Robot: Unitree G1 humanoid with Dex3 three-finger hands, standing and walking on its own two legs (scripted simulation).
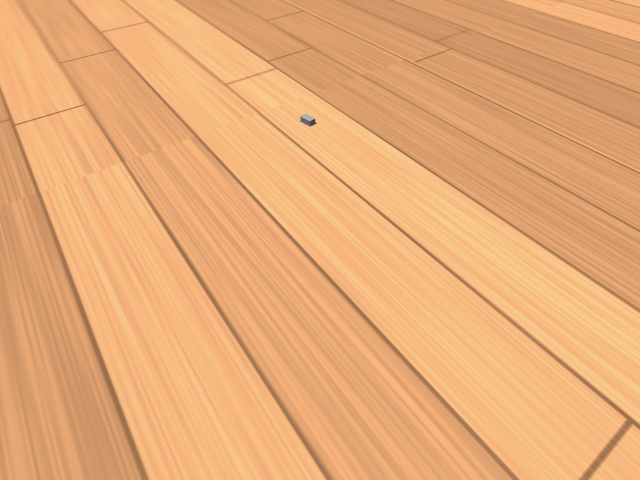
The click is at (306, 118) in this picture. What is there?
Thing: small brick
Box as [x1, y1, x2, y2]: [300, 114, 314, 125]
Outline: 300,116 300,120 308,125 314,123 314,118 309,115 304,114
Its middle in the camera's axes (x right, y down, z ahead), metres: -0.07 -0.73 +2.32
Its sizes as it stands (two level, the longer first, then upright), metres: 0.081 0.046 0.033
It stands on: the floor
